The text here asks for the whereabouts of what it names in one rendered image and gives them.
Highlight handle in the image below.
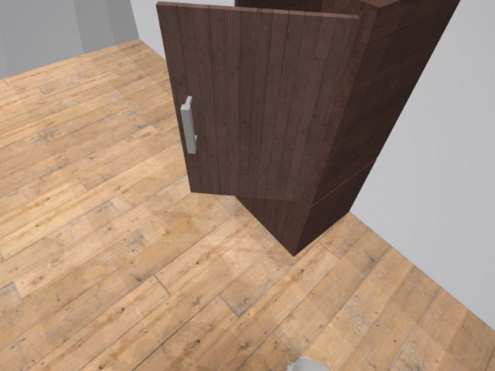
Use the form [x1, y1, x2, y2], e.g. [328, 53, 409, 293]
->
[180, 96, 197, 154]

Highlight cupboard door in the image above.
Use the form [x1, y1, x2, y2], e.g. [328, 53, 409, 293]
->
[156, 2, 359, 202]

